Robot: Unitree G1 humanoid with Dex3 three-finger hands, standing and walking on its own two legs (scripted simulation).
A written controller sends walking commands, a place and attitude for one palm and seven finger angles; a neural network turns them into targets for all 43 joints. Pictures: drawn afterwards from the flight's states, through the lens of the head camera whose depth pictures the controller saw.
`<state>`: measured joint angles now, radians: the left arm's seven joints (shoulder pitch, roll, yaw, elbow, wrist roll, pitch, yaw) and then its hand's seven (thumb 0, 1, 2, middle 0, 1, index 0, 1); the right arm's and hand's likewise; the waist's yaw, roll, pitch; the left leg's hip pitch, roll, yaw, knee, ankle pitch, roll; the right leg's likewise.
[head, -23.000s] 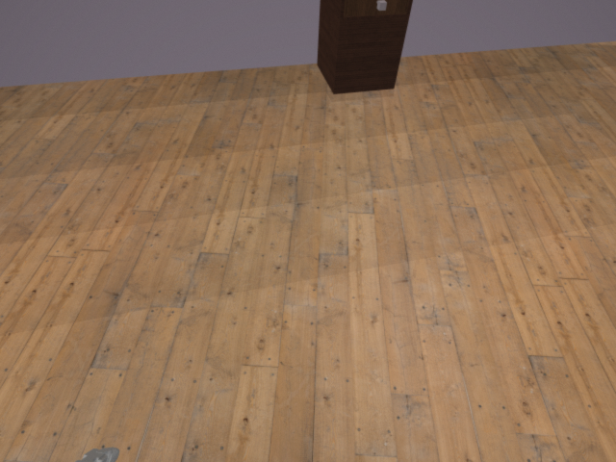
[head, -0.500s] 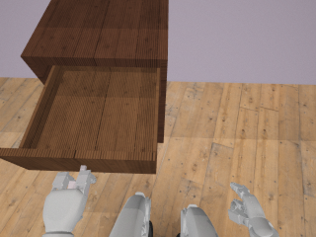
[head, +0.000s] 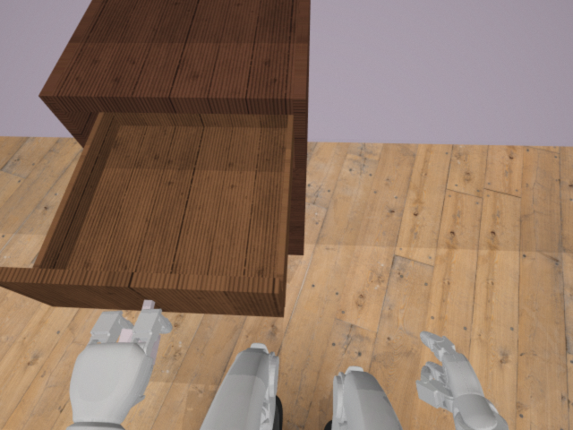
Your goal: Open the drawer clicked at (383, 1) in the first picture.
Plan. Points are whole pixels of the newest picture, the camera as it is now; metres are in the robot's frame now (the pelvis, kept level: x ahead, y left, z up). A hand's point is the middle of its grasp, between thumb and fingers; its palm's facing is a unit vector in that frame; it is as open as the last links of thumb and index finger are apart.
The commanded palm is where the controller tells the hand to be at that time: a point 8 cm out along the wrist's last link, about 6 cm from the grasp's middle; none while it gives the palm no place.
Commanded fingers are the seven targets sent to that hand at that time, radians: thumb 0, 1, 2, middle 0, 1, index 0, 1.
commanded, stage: open the thumb to release the handle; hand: left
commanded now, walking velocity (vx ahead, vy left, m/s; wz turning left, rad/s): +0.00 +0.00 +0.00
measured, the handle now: (142, 331) +0.24 +0.24 -0.05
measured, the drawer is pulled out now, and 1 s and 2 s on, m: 0.30 0.30 0.30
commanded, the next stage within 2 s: lift the hand off the handle in 0.32 s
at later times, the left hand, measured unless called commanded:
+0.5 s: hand (133, 377) +0.18 +0.24 -0.06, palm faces -0.11 -0.09 -0.99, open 13.6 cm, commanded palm +0.17 +0.23 -0.01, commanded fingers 0.00 -0.50 0.30 -0.30 -1.20 -0.30 -1.20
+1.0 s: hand (123, 364) +0.19 +0.25 -0.04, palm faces -0.07 -0.09 -0.99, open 13.8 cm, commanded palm +0.18 +0.23 +0.01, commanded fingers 0.00 -0.50 0.30 -0.30 -1.20 -0.30 -1.20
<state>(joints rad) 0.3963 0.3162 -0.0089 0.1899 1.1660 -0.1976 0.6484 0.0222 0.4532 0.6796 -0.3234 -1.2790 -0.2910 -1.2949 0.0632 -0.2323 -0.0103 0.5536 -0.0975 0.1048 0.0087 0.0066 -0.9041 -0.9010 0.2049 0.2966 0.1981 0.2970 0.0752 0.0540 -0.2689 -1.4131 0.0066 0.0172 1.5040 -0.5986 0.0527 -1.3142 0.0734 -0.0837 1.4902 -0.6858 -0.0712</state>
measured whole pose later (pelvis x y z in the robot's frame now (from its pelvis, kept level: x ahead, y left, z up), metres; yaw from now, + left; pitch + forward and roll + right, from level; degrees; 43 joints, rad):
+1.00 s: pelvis -0.01 +0.00 +0.02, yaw +0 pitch +26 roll -3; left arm 0.34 0.32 -0.02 0.22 1.12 -0.11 0.65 0.00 -0.49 0.30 -0.32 -1.20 -0.32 -1.20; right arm 0.10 -0.22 -0.01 0.58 -0.07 0.12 -0.01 0.01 -0.90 -0.90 0.20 0.30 0.20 0.30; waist 0.05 0.06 -0.25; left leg -1.32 0.01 0.01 1.42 -0.56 0.05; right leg -1.22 0.08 -0.08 1.40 -0.63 -0.06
